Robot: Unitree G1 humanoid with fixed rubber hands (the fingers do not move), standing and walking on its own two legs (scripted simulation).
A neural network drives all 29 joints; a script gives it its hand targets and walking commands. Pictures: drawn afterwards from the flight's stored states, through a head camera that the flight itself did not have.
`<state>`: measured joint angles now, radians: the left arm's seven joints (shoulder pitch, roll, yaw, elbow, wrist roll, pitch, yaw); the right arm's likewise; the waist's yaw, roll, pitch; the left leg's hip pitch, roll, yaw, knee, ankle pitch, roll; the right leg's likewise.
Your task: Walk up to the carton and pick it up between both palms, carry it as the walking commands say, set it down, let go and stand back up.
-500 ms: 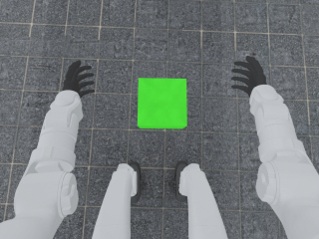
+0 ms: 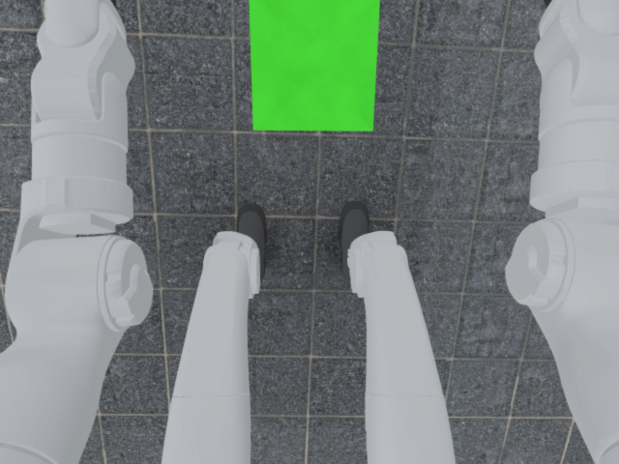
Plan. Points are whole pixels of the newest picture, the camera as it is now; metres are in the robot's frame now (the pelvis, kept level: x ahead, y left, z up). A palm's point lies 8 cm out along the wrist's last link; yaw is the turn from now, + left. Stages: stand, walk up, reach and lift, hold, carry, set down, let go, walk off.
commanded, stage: reach and lift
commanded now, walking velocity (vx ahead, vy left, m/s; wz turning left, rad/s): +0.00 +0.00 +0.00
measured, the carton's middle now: (312, 72) +0.51 -0.01 -0.59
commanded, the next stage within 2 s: none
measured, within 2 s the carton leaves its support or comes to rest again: neither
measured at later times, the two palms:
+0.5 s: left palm (154, 30) +0.52 +0.19 -0.28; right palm (478, 18) +0.54 -0.20 -0.27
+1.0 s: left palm (191, 54) +0.51 +0.19 -0.43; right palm (430, 49) +0.53 -0.20 -0.42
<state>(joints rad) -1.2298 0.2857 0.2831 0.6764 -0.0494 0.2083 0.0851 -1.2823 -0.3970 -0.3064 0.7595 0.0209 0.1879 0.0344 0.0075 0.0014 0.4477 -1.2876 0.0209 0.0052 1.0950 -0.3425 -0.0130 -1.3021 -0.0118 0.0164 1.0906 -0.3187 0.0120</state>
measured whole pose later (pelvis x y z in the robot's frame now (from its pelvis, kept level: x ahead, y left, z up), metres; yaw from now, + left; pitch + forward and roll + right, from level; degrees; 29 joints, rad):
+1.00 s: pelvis -0.04 +0.00 -0.26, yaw +1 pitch +31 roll +1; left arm -1.51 0.38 0.11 1.06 -0.25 0.16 0.16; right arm -1.57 -0.47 -0.07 1.12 0.23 0.15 -0.09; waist 0.00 0.01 0.52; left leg -2.05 -0.03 -0.03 2.11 -0.59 -0.05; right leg -2.07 0.01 0.05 2.10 -0.57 0.04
